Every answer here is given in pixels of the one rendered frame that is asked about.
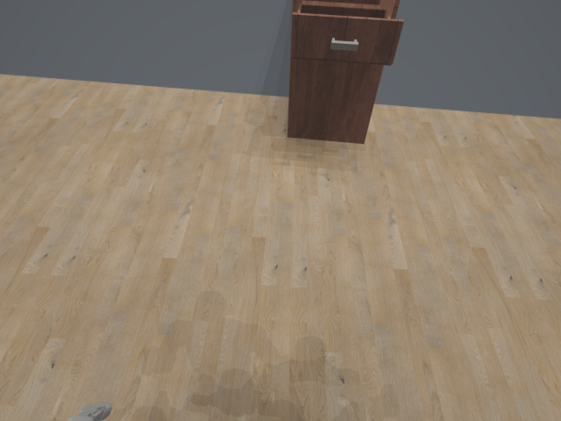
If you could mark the handle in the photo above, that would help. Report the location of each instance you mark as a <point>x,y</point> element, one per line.
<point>344,45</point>

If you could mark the drawer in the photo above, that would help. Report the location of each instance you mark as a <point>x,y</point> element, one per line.
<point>314,26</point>

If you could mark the robot left hand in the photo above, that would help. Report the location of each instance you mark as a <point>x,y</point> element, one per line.
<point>93,412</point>

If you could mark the cabinet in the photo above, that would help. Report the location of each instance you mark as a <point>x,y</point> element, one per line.
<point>333,100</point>

